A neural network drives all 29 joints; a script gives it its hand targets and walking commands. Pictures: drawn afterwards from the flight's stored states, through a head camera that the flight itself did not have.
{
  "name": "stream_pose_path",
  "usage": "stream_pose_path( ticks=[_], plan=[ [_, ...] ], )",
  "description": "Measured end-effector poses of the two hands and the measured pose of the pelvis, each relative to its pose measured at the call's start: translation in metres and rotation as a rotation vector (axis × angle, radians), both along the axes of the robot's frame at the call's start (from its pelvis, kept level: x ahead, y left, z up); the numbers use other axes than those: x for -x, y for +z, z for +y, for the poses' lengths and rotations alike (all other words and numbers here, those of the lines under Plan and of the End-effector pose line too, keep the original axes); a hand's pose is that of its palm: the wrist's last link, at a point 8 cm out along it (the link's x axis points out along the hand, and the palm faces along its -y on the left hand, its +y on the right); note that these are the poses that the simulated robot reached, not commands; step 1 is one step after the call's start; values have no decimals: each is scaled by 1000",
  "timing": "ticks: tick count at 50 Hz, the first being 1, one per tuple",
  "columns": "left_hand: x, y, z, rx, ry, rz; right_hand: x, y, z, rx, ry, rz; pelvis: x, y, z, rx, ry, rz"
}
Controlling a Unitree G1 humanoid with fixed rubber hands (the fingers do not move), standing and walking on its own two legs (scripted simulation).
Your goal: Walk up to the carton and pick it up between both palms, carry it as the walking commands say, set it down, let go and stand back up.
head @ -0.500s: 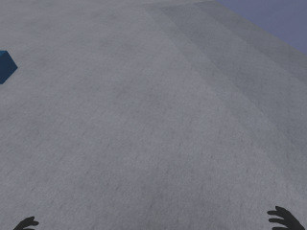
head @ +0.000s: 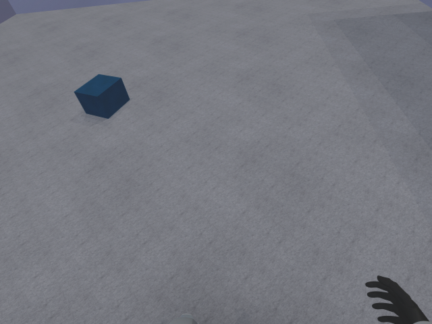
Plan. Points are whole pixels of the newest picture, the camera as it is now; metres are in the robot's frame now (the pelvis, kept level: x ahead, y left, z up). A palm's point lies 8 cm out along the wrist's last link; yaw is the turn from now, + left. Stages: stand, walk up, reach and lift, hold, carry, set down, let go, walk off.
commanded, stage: walk up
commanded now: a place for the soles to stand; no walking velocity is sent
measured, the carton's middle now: (103, 95) +1.96 +1.18 -0.67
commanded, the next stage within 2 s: none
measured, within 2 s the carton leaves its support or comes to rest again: neither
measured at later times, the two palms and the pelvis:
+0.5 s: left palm (68, 241) +0.32 +0.39 -0.06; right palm (346, 188) +0.48 -0.29 -0.10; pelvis +0.29 +0.01 -0.03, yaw +9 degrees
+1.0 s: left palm (76, 169) +0.56 +0.49 -0.08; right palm (284, 118) +0.79 -0.17 -0.10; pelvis +0.57 +0.12 -0.03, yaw +13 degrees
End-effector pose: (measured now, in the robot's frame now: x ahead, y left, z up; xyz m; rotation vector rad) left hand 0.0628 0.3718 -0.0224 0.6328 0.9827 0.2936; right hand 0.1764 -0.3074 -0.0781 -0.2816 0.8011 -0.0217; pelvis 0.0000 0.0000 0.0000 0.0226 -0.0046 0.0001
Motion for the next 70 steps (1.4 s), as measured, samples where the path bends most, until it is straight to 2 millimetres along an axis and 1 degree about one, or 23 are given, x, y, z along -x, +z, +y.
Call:
stream_pose_path(
  ticks=[4,8,10,14,16,18,21,23,25,28,32,36,40,44,47,49,53,55,58,61,63,65,70],
  plan=[
    [-48,-12,12,8,8,15,-52,-7,13,8,7,7,-50,-8,12,14,3,9],
    [-106,-41,32,29,7,20,-104,-17,23,42,-35,-13,-106,-28,32,42,5,2],
    [-137,-52,36,46,-4,9,-119,-21,26,72,-53,5,-127,-34,39,34,22,2],
    [-185,-53,34,78,-10,2,-141,-11,22,113,-60,65,-165,-24,40,16,34,26],
    [-202,-52,32,85,-7,12,-158,-8,19,120,-64,79,-184,-21,39,12,45,36],
    [-217,-49,30,84,5,15,-181,-7,18,117,-53,84,-204,-19,36,9,61,40],
    [-238,-41,27,70,41,9,-227,-9,18,103,-15,76,-239,-17,29,5,95,34],
    [-251,-39,23,56,73,1,-263,-13,18,92,20,63,-264,-19,22,-1,125,25],
    [-254,-41,20,43,111,-9,-305,-19,21,87,72,46,-289,-26,15,-8,151,13],
    [-253,-31,17,36,181,12,-360,-15,36,67,136,24,-322,-18,14,-7,180,7],
    [-272,-9,22,14,229,38,-414,-8,52,39,171,23,-365,-5,20,-11,209,5],
    [-310,1,33,2,240,48,-458,-8,70,17,199,39,-408,2,31,-15,219,2],
    [-357,-1,52,4,238,54,-505,-10,92,12,215,44,-455,0,49,-11,217,5],
    [-407,-19,78,24,235,68,-556,-15,116,29,212,43,-504,-10,76,9,211,13],
    [-450,-45,104,44,228,69,-593,-23,131,59,168,23,-543,-28,102,39,208,4],
    [-482,-55,114,61,214,56,-607,-26,137,91,151,38,-562,-32,113,32,221,5],
    [-532,-57,124,91,199,47,-633,-13,141,135,138,73,-598,-23,124,21,219,28],
    [-551,-57,127,97,198,52,-651,-9,142,143,132,78,-617,-20,128,15,223,34],
    [-578,-51,131,89,209,50,-685,-9,148,134,140,75,-649,-18,132,6,234,34],
    [-606,-44,133,69,232,44,-727,-14,156,113,164,65,-685,-18,133,-6,251,25],
    [-622,-45,134,53,252,32,-761,-22,162,102,189,53,-711,-25,132,-12,272,15],
    [-630,-44,134,49,284,30,-792,-26,174,90,224,47,-734,-27,134,-6,288,6],
    [-651,-20,147,30,340,60,-852,-18,206,63,271,48,-784,-11,152,-4,309,3]
  ],
)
